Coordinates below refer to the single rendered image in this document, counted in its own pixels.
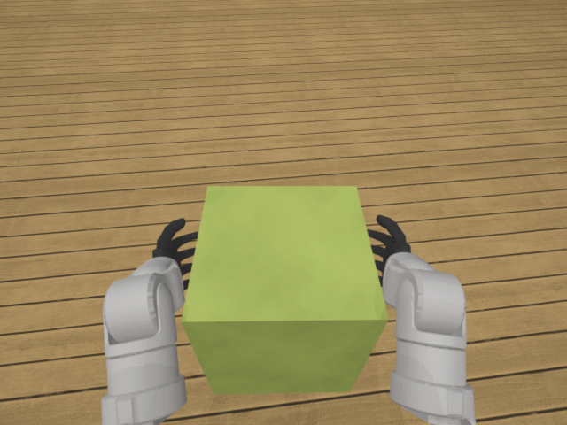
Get right robot forearm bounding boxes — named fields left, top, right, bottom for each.
left=383, top=252, right=477, bottom=425

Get left robot forearm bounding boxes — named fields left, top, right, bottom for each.
left=101, top=257, right=187, bottom=425

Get carton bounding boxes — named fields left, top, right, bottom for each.
left=181, top=186, right=389, bottom=394

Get right robot hand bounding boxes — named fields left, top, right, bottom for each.
left=367, top=215, right=411, bottom=287

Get left robot hand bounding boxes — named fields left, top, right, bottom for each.
left=152, top=218, right=198, bottom=290

